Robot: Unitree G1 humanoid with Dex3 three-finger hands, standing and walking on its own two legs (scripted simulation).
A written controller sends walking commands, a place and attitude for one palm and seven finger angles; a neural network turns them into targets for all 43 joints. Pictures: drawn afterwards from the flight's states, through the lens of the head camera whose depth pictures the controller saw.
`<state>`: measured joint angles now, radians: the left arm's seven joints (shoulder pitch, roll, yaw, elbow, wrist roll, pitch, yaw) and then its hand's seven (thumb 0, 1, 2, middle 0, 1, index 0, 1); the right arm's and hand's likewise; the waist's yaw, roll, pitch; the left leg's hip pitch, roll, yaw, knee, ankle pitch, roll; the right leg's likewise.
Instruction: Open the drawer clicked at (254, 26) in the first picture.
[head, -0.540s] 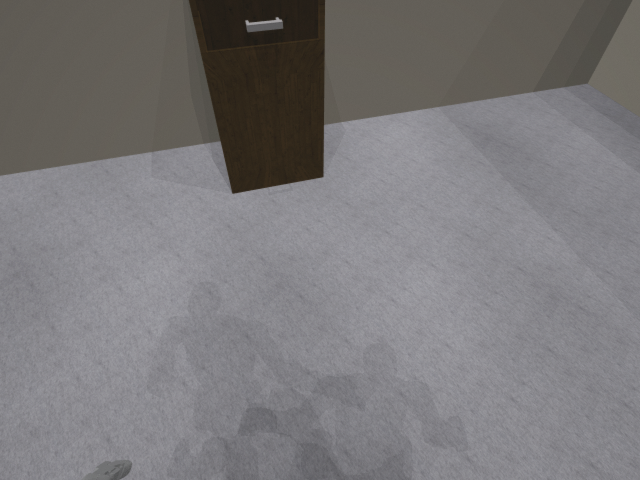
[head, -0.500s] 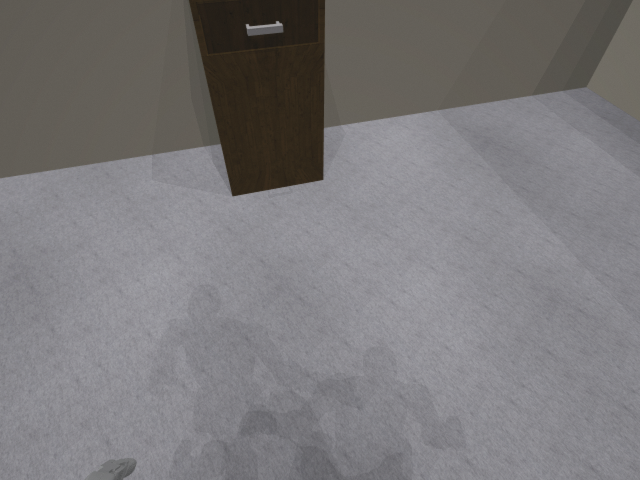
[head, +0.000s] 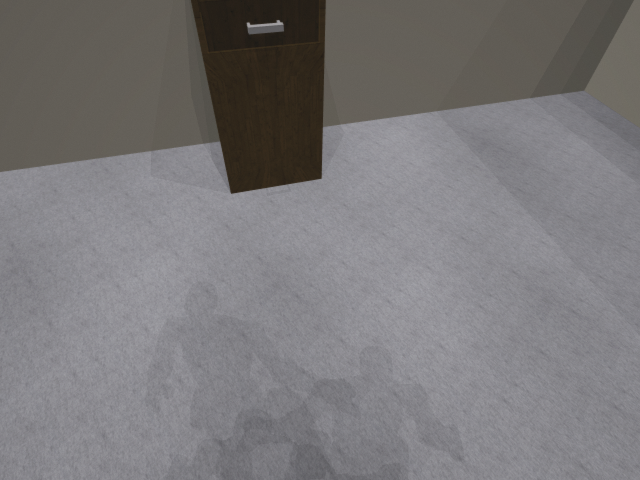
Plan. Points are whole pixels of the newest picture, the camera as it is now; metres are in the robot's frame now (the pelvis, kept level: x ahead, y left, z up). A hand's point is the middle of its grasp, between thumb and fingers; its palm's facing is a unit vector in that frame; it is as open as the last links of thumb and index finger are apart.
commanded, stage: stand and wait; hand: left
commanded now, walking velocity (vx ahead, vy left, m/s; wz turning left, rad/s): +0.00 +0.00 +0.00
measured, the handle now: (264, 26) +1.48 +0.29 -0.03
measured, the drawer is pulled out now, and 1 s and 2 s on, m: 0.00 0.00 0.00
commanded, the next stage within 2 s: look at it before walking up in 0.28 s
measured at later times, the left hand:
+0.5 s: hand out of the picture +0.07 +0.25 -0.15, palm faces -0.03 -0.94 -0.33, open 7.4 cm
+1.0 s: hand out of the picture +0.05 +0.26 -0.15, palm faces -0.04 -0.94 -0.33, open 7.4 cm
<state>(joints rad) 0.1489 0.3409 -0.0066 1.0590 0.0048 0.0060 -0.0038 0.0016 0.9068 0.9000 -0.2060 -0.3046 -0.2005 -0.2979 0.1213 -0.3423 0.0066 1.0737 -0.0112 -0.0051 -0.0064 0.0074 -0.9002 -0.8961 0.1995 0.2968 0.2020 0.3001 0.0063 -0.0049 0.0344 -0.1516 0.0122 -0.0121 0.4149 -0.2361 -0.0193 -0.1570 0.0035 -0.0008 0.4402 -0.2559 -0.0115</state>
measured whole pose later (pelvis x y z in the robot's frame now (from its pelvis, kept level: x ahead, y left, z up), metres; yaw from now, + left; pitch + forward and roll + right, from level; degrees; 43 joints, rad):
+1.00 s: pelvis -0.01 +0.01 +0.00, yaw +0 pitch -2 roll +0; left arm 0.15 0.35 -0.01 1.09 0.01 0.00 -0.01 0.00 0.91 0.90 -0.21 -0.30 -0.20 -0.30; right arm 0.12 -0.34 0.01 1.12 -0.01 -0.01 0.00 0.01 -0.90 -0.90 0.20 0.30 0.20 0.30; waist 0.00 -0.01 0.04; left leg -0.14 0.00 0.00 0.37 -0.19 -0.01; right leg -0.15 -0.01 0.01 0.38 -0.20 0.00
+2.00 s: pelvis +0.29 +0.03 +0.00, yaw -19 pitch -1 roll +1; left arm 0.14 0.21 0.08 0.98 0.03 0.01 -0.03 0.00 0.92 0.90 -0.19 -0.30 -0.19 -0.30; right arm 0.39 -0.17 -0.04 1.11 -0.02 -0.08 -0.02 0.00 -0.93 -0.90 0.20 0.30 0.20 0.30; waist -0.02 -0.03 0.03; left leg -0.02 0.03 0.30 0.34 -0.30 0.03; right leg -0.59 -0.12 -0.06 0.87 -0.15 0.00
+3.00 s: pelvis +0.68 -0.13 +0.00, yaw -29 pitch -1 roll +1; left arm 0.18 0.19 0.08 1.03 0.03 0.02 -0.03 0.00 0.93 0.90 -0.20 -0.30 -0.19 -0.30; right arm 0.41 -0.11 -0.04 1.14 -0.03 -0.06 -0.01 0.01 -0.91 -0.90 0.20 0.30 0.20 0.30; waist -0.02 -0.01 0.07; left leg 0.03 0.07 0.32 0.34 -0.33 -0.02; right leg -0.56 -0.12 -0.10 0.77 -0.17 0.00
